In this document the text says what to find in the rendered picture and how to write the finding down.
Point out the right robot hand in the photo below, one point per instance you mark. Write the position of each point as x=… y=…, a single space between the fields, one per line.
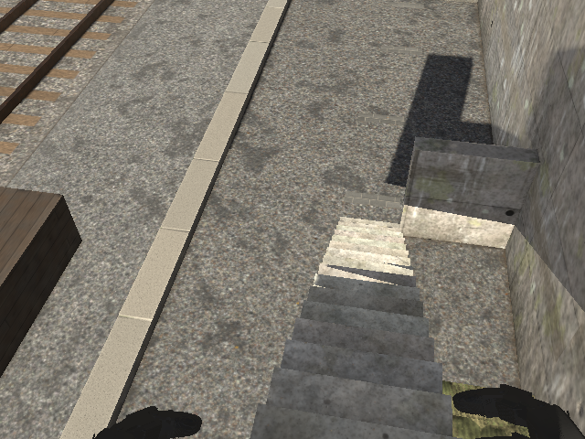
x=516 y=406

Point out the left robot hand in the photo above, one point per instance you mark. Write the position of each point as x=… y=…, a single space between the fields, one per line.
x=149 y=423

